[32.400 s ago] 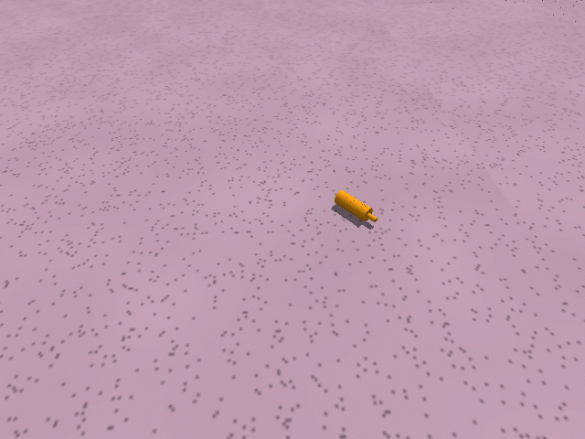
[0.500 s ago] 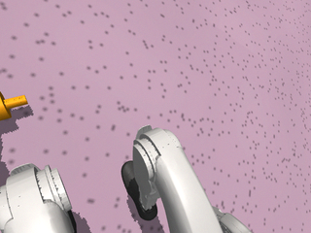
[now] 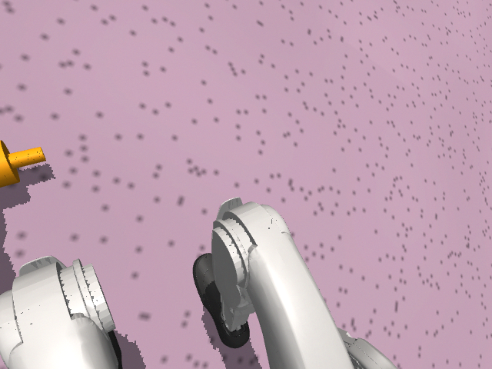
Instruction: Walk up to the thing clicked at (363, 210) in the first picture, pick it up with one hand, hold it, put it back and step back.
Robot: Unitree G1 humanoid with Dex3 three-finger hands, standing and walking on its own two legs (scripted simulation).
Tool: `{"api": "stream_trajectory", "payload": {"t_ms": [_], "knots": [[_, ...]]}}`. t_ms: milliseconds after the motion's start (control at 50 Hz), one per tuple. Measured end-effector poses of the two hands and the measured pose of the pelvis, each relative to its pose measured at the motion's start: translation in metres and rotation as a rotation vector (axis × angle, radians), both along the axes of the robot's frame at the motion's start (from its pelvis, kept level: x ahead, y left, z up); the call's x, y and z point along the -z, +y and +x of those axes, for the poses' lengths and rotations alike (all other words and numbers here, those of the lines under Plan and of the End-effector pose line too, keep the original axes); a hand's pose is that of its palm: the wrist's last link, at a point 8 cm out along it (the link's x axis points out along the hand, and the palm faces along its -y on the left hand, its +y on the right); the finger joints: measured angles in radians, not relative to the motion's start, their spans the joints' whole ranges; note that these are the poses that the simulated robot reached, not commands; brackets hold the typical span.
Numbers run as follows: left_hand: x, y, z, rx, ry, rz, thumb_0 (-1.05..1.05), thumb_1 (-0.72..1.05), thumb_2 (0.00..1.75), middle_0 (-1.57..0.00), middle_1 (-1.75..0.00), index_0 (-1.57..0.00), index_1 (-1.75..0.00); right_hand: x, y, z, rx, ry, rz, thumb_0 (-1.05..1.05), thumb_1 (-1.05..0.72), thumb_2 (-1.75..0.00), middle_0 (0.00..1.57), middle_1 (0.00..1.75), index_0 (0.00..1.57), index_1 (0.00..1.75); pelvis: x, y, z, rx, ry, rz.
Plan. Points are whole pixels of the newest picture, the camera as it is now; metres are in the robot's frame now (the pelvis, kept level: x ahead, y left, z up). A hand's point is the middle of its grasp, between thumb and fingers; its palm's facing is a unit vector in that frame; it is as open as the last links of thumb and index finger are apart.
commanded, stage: withdraw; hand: left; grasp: from above
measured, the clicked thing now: out of the picture +0.46 +0.29 -0.27
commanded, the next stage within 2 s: home in 0.84 s
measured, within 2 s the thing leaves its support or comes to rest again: neither
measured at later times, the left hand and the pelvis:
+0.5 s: hand out of the picture +0.45 +0.33 -0.10, palm faces -0.34 -0.07 -0.94, open 14.0 cm; pelvis +0.00 +0.00 +0.04, yaw +5 degrees
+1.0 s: hand out of the picture +0.42 +0.32 -0.12, palm faces -0.49 -0.09 -0.87, open 13.8 cm; pelvis -0.01 -0.01 +0.04, yaw +7 degrees
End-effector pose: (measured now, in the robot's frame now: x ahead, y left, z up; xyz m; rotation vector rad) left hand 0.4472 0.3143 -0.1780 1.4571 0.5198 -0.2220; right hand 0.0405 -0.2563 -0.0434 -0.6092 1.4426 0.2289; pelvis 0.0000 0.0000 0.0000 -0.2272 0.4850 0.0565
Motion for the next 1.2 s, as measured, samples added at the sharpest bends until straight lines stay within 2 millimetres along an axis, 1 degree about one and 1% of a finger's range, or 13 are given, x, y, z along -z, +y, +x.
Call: {"api": "stream_trajectory", "payload": {"t_ms": [140, 240, 320, 400, 560, 600, 660, 780, 920, 1000, 1080, 1140, 1200], "knots": [[-0.001, 0.001, 0.002, -0.025, -0.021, -0.001, 0.0, -0.48, 1.02, -0.1, -1.01, -0.1, -1.01, -0.001, 0.0, 0.001, 0.003, -0.008, 0.003, 0.0, -0.9, -0.9, 0.2, 0.3, 0.2, 0.3, -0.001, 0.0, 0.0, 0.001, 0.004, 0.0], [-0.017, 0.002, 0.011, -0.044, -0.097, 0.014, 0.0, -0.48, 1.0, -0.1, -1.01, -0.1, -1.0, 0.0, 0.001, 0.003, 0.016, 0.0, 0.027, 0.0, -0.9, -0.9, 0.2, 0.29, 0.2, 0.3, -0.004, -0.001, 0.002, -0.001, 0.03, 0.005], [-0.046, 0.006, 0.015, -0.066, -0.153, 0.046, 0.0, -0.49, 0.99, -0.09, -1.0, -0.1, -1.0, 0.004, 0.001, 0.011, 0.067, -0.015, 0.052, 0.0, -0.9, -0.9, 0.2, 0.3, 0.2, 0.3, -0.01, -0.001, 0.006, -0.007, 0.068, 0.012], [-0.083, 0.013, 0.012, -0.094, -0.148, 0.079, 0.0, -0.49, 0.99, -0.09, -1.0, -0.1, -0.99, 0.009, 0.0, 0.025, 0.122, -0.054, 0.08, 0.0, -0.9, -0.9, 0.2, 0.3, 0.2, 0.3, -0.02, -0.001, 0.008, -0.02, 0.101, 0.028], [-0.166, 0.018, 0.0, -0.106, -0.058, 0.093, 0.0, -0.49, 1.0, -0.11, -0.98, -0.11, -0.99, 0.001, 0.0, 0.056, 0.182, -0.138, 0.116, 0.0, -0.91, -0.9, 0.2, 0.29, 0.2, 0.3, -0.054, -0.004, 0.001, -0.059, 0.117, 0.071], [-0.179, 0.016, -0.005, -0.1, -0.018, 0.084, 0.0, -0.49, 1.0, -0.12, -0.98, -0.11, -0.98, -0.005, -0.001, 0.062, 0.178, -0.159, 0.111, 0.0, -0.91, -0.9, 0.2, 0.29, 0.2, 0.3, -0.063, -0.005, -0.002, -0.066, 0.112, 0.08], [-0.188, 0.011, -0.012, -0.077, 0.032, 0.059, 0.0, -0.48, 0.99, -0.12, -0.97, -0.11, -0.98, -0.016, -0.005, 0.066, 0.166, -0.185, 0.087, 0.0, -0.91, -0.9, 0.2, 0.29, 0.2, 0.3, -0.073, -0.007, -0.006, -0.074, 0.105, 0.09], [-0.181, 0.004, -0.021, -0.003, 0.048, 0.025, 0.0, -0.47, 0.99, -0.13, -0.97, -0.12, -0.98, -0.026, -0.02, 0.06, 0.145, -0.182, 0.001, 0.0, -0.91, -0.9, 0.2, 0.29, 0.2, 0.3, -0.075, -0.01, -0.012, -0.081, 0.1, 0.095], [-0.14, 0.007, -0.025, 0.031, 0.052, 0.026, 0.0, -0.48, 1.0, -0.12, -0.99, -0.11, -0.99, -0.019, -0.028, 0.038, 0.142, -0.13, -0.069, 0.0, -0.9, -0.9, 0.2, 0.29, 0.2, 0.3, -0.056, -0.009, -0.012, -0.077, 0.096, 0.088], [-0.111, 0.007, -0.021, 0.033, 0.041, 0.018, 0.0, -0.48, 1.0, -0.12, -0.99, -0.12, -0.99, -0.009, -0.023, 0.023, 0.139, -0.09, -0.08, 0.0, -0.9, -0.9, 0.2, 0.29, 0.2, 0.3, -0.042, -0.008, -0.01, -0.071, 0.094, 0.078], [-0.089, 0.007, -0.011, 0.013, -0.006, 0.009, 0.0, -0.4, 0.99, -0.18, -0.91, -0.17, -0.91, 0.001, -0.016, 0.009, 0.149, -0.052, -0.073, 0.0, -0.9, -0.89, 0.2, 0.29, 0.2, 0.3, -0.03, -0.006, -0.008, -0.066, 0.094, 0.067], [-0.082, 0.006, -0.004, -0.034, -0.062, -0.009, 0.0, -0.31, 0.97, -0.21, -0.82, -0.2, -0.83, 0.006, -0.009, 0.001, 0.173, -0.026, -0.056, 0.0, -0.89, -0.89, 0.2, 0.29, 0.2, 0.3, -0.026, -0.004, -0.005, -0.062, 0.105, 0.064], [-0.085, 0.006, -0.001, -0.101, -0.098, -0.033, 0.0, -0.19, 0.96, -0.23, -0.75, -0.22, -0.76, 0.01, -0.002, 0.0, 0.2, -0.012, -0.029, 0.0, -0.89, -0.89, 0.2, 0.29, 0.2, 0.3, -0.026, -0.003, -0.001, -0.061, 0.121, 0.064]]}}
